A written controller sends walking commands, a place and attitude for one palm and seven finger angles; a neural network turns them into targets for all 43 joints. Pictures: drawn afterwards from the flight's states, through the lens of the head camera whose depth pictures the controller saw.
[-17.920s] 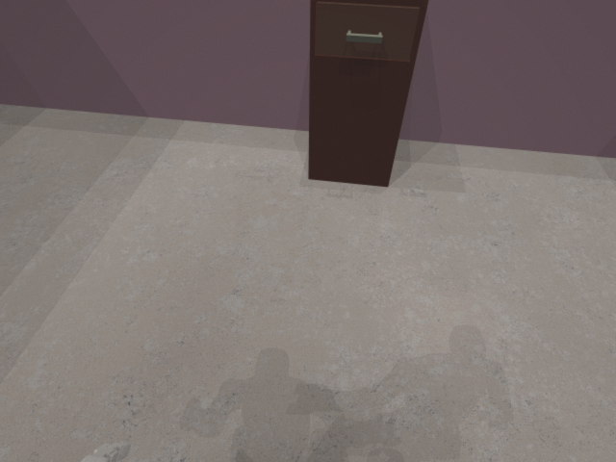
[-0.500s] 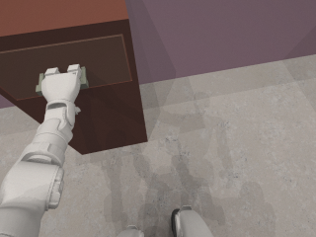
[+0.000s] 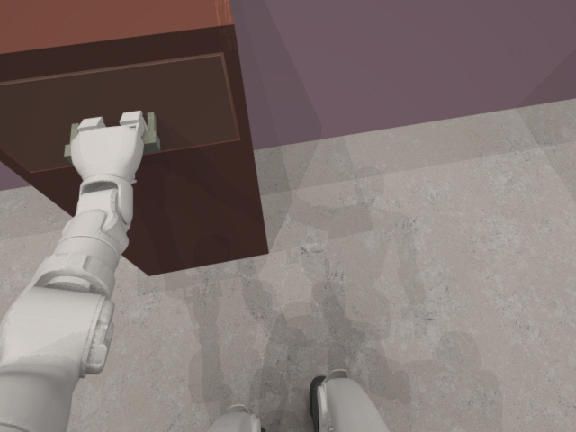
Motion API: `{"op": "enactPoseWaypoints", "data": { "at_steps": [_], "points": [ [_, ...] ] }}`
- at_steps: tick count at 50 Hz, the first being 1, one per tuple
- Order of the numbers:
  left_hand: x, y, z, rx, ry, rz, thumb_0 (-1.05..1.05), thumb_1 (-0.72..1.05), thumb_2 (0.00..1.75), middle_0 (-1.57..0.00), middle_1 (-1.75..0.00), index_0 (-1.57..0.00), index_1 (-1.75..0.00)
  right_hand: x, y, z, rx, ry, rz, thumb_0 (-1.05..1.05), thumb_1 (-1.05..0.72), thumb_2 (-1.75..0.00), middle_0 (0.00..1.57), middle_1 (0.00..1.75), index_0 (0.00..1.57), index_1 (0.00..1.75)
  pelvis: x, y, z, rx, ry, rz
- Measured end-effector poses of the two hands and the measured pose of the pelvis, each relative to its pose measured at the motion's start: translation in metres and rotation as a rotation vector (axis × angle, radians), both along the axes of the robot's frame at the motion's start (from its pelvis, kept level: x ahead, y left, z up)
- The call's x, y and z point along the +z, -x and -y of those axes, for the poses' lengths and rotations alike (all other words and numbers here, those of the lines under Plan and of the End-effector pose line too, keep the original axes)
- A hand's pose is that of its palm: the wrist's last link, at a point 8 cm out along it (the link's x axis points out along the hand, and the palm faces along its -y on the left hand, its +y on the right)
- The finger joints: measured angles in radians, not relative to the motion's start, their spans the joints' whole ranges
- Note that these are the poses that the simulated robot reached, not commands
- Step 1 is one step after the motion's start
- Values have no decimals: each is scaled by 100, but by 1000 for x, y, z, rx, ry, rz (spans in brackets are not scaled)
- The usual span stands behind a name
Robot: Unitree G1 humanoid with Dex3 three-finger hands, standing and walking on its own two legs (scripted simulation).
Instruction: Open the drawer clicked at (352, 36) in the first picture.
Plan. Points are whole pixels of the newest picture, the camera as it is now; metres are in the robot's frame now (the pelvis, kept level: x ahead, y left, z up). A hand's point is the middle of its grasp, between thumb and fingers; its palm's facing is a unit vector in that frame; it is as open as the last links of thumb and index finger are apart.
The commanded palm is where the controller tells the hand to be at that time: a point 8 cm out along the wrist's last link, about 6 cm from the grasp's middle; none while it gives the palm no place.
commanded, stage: pull the drawer open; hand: left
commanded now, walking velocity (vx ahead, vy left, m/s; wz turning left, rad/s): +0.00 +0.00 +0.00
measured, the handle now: (114, 136) +0.55 +0.23 +0.02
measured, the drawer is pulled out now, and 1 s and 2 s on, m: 0.00 0.03 0.19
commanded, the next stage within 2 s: none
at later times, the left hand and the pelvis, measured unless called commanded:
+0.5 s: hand (125, 189) +0.47 +0.21 +0.00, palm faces -0.02 -0.03 -1.00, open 5.8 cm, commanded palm +0.43 +0.21 +0.05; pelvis +0.03 +0.02 +0.02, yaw -2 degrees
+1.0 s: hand (123, 193) +0.46 +0.21 +0.00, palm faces -0.05 -0.02 -1.00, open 5.6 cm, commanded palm +0.40 +0.21 +0.05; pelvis +0.03 +0.01 +0.02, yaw -1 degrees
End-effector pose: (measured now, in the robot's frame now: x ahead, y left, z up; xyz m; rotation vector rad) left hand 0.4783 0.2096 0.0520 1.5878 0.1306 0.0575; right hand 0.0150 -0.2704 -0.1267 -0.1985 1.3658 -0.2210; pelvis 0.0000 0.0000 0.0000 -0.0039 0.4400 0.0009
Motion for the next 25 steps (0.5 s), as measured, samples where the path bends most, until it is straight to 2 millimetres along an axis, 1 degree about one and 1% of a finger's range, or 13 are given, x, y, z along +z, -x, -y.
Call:
{"op": "enactPoseWaypoints", "data": {
  "at_steps": [8,13,18,21,25],
  "points": [
    [1,1,0,-2,18,-13,1,73,79,-38,-135,-37,-134,3,10,-6,-38,-12,-12,0,-91,-90,20,30,20,30,3,-3,-3,-20,0,7],
    [1,6,-1,-22,33,-7,1,73,78,-36,-135,-36,-135,5,7,-11,-50,-21,-20,0,-91,-90,20,30,20,30,7,-11,-6,-28,3,11],
    [0,15,-2,-40,43,11,1,74,78,-34,-135,-34,-133,8,-10,-16,-51,-34,-7,0,-91,-90,20,30,20,30,12,-21,-10,-34,9,20],
    [-1,21,-1,-46,48,22,1,74,78,-33,-135,-34,-132,10,-27,-19,-43,-39,16,0,-91,-90,20,30,20,30,15,-27,-13,-33,12,27],
    [-2,30,-1,-45,53,31,1,75,78,-32,-135,-34,-132,14,-54,-22,-28,-43,61,0,-91,-90,20,30,20,30,19,-34,-15,-32,15,39]
  ]
}}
